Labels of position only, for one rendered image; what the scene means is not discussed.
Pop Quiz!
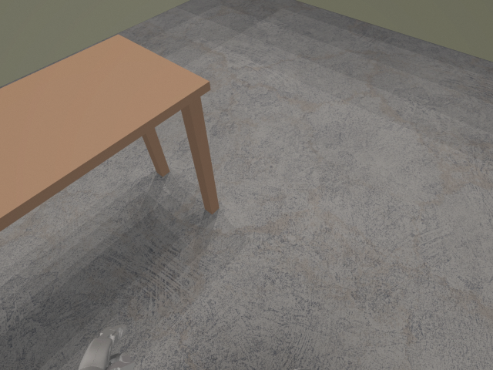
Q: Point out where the table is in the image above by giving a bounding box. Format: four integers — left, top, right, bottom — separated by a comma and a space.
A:
0, 35, 219, 231

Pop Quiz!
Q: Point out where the robot left hand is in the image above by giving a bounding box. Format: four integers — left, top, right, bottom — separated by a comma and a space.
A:
78, 325, 135, 370

